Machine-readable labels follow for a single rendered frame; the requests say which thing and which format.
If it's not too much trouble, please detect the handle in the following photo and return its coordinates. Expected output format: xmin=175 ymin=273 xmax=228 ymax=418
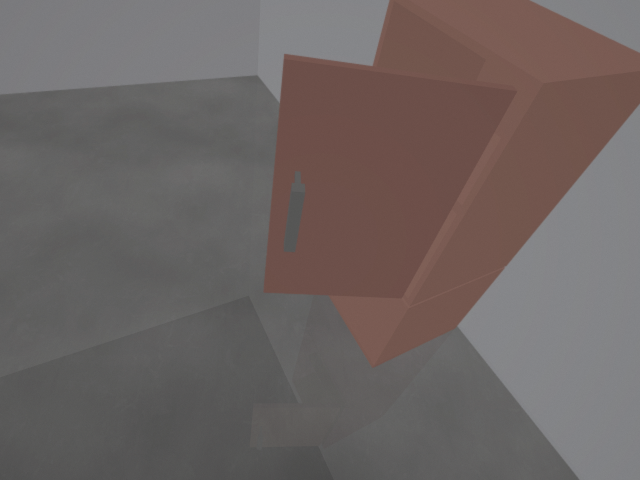
xmin=284 ymin=171 xmax=305 ymax=252

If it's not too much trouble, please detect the cupboard door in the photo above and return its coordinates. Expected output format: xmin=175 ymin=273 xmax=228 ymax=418
xmin=263 ymin=54 xmax=517 ymax=298

